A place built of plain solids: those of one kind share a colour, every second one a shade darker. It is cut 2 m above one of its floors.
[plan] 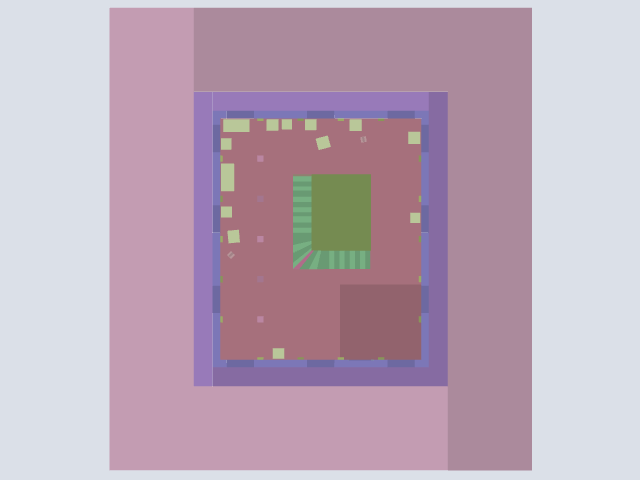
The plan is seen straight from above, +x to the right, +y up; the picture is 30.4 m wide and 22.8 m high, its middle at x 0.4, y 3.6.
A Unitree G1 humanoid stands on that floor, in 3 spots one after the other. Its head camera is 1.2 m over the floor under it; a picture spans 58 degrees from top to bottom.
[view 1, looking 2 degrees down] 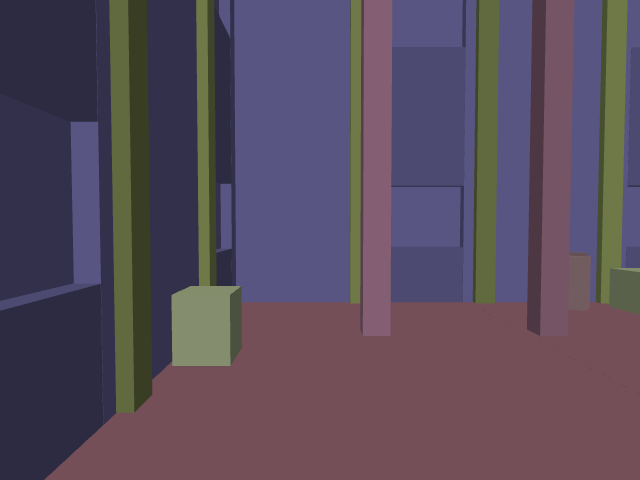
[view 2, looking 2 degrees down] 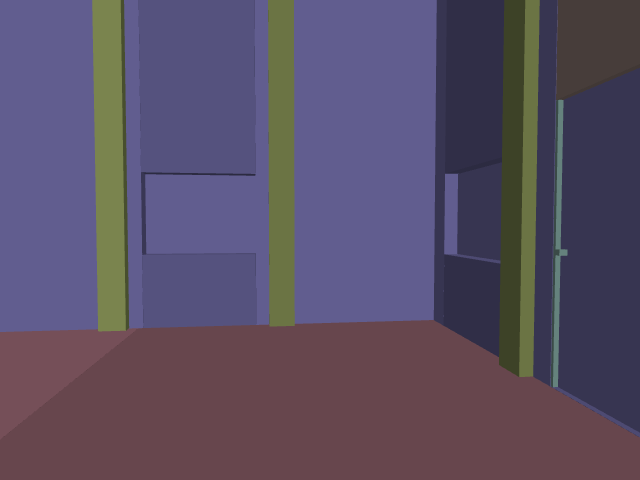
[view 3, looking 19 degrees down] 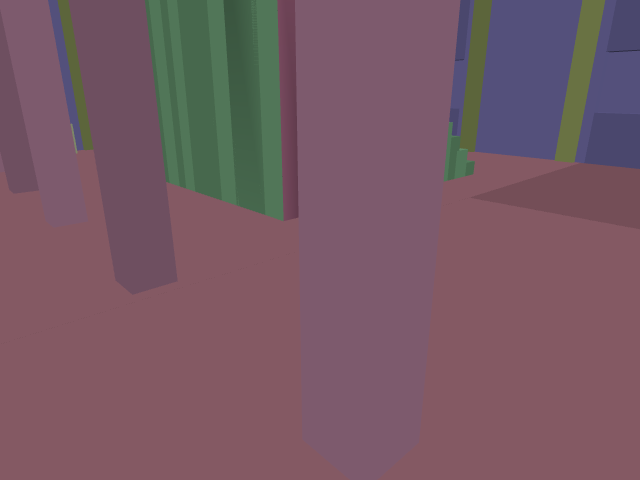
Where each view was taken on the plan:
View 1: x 2.34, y -0.78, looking -180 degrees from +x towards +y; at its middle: wall_storey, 6.69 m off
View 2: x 0.00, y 0.00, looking -7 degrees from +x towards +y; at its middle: wall_storey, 5.25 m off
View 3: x -3.39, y -0.98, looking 47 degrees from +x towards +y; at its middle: post_storey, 1.25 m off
